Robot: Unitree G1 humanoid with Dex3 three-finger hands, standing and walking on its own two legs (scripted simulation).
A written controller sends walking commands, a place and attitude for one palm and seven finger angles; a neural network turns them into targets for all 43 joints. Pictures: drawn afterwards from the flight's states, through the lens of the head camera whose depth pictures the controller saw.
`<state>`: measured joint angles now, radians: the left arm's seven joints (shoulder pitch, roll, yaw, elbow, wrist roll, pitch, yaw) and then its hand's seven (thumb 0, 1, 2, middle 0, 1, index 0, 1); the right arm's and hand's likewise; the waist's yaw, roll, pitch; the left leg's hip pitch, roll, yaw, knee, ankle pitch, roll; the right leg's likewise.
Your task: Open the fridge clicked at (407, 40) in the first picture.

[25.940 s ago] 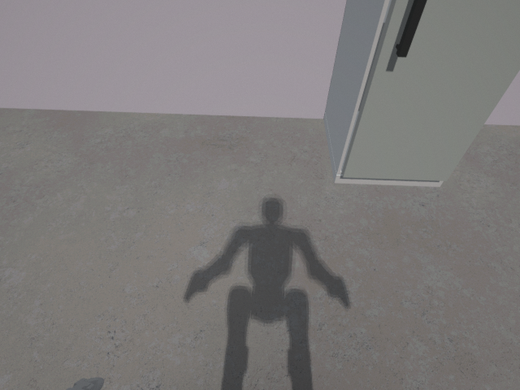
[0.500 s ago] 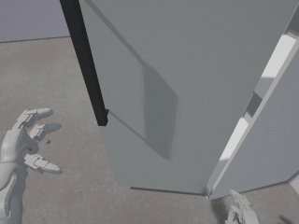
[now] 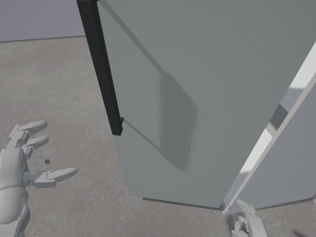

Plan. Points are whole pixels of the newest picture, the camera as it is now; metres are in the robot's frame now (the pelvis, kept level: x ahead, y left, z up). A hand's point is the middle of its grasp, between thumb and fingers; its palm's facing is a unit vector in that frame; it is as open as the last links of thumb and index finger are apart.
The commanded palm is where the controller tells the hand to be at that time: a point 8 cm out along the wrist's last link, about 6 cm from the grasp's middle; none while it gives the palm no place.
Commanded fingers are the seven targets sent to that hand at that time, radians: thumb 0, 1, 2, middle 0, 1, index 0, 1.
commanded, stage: draw the hand back to the body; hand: left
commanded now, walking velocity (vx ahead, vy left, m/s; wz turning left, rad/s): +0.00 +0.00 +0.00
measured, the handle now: (109, 78) +0.45 +0.21 +0.18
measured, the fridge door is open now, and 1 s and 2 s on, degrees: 72 72 72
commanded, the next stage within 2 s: step back with the hand held close in 0.78 s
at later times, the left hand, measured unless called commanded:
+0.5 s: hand (42, 156) +0.21 +0.27 +0.15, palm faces +0.46 -0.81 -0.37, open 8.0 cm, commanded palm +0.16 +0.30 +0.17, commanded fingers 0.00 0.90 0.90 -0.20 -0.30 -0.20 -0.30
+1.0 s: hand (45, 154) +0.21 +0.26 +0.16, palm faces +0.46 -0.80 -0.38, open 7.4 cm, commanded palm +0.15 +0.29 +0.18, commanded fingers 0.00 0.90 0.90 -0.20 -0.30 -0.20 -0.30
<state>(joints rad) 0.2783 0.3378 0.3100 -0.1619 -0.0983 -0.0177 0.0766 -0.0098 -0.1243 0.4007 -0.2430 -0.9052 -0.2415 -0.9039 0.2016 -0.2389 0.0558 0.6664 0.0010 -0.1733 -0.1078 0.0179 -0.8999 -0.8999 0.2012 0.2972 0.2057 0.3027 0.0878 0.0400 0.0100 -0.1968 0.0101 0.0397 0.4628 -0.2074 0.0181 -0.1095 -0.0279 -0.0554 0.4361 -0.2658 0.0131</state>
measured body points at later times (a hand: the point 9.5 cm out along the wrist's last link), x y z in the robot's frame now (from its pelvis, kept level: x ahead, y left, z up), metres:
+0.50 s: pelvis +0.02 +0.00 +0.00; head -0.01 -0.02 +0.45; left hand +0.18 +0.31 +0.18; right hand +0.21 -0.22 -0.07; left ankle +0.03 +0.11 -0.74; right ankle -0.02 -0.13 -0.74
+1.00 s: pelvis +0.01 -0.01 +0.00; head -0.01 -0.02 +0.45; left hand +0.18 +0.30 +0.19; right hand +0.20 -0.23 -0.08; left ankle +0.03 +0.11 -0.74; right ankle -0.02 -0.13 -0.74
